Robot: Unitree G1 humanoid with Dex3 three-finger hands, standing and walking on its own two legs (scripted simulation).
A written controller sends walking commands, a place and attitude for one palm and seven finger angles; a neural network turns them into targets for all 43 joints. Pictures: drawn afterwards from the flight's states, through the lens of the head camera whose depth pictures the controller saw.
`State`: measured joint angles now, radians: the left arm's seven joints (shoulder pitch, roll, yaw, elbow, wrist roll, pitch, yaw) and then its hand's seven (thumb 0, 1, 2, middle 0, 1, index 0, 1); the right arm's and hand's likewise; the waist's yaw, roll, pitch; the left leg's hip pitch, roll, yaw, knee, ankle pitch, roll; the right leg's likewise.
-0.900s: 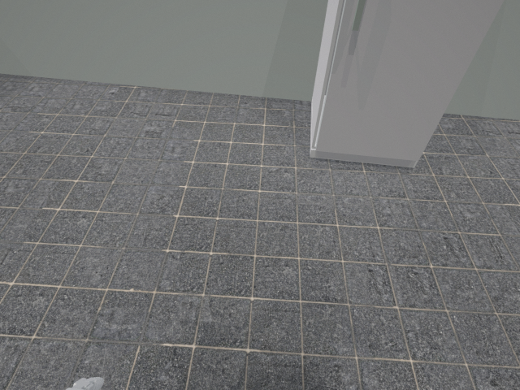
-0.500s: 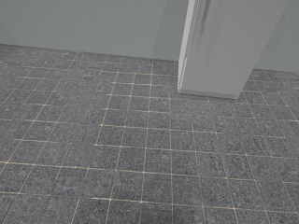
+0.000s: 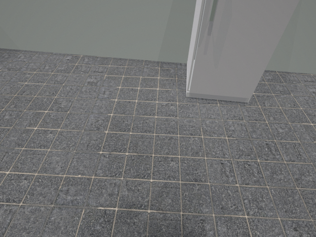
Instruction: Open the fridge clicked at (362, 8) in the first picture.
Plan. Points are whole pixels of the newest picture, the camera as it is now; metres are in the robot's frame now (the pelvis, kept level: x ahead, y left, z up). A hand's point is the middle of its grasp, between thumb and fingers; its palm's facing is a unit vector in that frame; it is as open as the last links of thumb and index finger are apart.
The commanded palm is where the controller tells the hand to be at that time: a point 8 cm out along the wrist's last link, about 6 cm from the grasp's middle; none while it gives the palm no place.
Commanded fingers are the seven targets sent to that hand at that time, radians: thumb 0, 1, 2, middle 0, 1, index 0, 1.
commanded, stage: look at it before walking up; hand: left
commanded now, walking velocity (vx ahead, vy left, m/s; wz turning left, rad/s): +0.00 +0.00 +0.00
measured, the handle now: out of the picture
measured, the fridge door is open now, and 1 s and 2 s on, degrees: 0 0 0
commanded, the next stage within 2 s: walk to a spot facing it in 0.54 s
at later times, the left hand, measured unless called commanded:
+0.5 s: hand out of the picture +0.07 +0.24 -0.16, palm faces -0.03 -0.94 -0.34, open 7.4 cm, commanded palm none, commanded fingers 0.00 0.90 0.90 -0.20 -0.30 -0.20 -0.30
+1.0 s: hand out of the picture +0.09 +0.17 -0.18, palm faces -0.14 -0.97 -0.22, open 7.4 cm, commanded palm none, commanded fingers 0.00 0.90 0.90 -0.20 -0.30 -0.20 -0.30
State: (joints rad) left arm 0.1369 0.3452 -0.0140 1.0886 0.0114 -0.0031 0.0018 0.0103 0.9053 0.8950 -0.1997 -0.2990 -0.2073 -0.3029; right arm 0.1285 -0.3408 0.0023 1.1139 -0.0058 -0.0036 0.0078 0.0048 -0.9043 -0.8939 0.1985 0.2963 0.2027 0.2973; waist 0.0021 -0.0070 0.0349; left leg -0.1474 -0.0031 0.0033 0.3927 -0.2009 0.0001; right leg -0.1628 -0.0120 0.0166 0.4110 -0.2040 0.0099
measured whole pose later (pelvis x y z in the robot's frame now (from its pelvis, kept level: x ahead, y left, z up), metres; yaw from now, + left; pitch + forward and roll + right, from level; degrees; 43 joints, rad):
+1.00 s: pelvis +0.05 -0.02 -0.02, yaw -10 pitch -1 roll +0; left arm 0.32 0.22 0.03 1.02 0.02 0.02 -0.04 0.01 0.91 0.90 -0.20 -0.30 -0.20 -0.30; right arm 0.28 -0.24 -0.03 1.05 -0.02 -0.02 0.00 0.00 -0.90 -0.89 0.20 0.30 0.20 0.30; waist 0.02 0.02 0.04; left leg -0.14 0.10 0.15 0.60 -0.42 -0.04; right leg -0.30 0.00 -0.06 0.66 -0.40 -0.02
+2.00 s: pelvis +0.41 -0.12 -0.03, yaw -40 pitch +0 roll +0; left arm 0.03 0.20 0.05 0.92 0.04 -0.02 -0.04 0.01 0.91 0.90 -0.19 -0.30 -0.20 -0.30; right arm 0.52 -0.16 -0.03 1.12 -0.02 -0.04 0.00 0.00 -0.91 -0.89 0.19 0.30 0.20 0.30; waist -0.08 -0.01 0.10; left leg -0.01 0.18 0.37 0.64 -0.48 -0.06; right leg -0.44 -0.04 -0.15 0.60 -0.15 -0.07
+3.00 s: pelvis +0.67 -0.38 -0.03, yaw -57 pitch -2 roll +0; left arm 0.06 0.16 0.03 0.98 0.02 -0.05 0.01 0.01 0.91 0.90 -0.19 -0.30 -0.20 -0.30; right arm 0.39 -0.14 -0.04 1.13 0.00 0.02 -0.02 0.00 -0.91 -0.89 0.19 0.30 0.20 0.30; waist -0.07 0.03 0.11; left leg -0.27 0.13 0.10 1.05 -0.56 -0.03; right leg -0.39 -0.06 -0.19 0.66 -0.24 -0.06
